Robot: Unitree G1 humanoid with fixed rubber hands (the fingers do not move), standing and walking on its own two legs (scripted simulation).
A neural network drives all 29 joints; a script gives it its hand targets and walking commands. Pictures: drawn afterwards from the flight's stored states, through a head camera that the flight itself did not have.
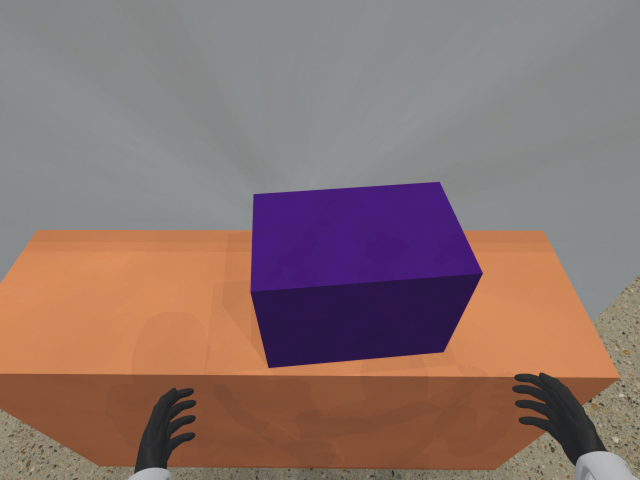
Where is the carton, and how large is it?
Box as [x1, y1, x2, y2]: [250, 182, 482, 367]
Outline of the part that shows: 439,182 253,194 250,291 268,367 440,352 444,350 482,272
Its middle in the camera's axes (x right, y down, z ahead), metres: +0.06 +0.06 +0.64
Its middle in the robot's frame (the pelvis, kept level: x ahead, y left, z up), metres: +0.43 -0.02 -0.04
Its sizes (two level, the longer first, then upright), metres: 0.298 0.186 0.220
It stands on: a pedestal, 0.63 m high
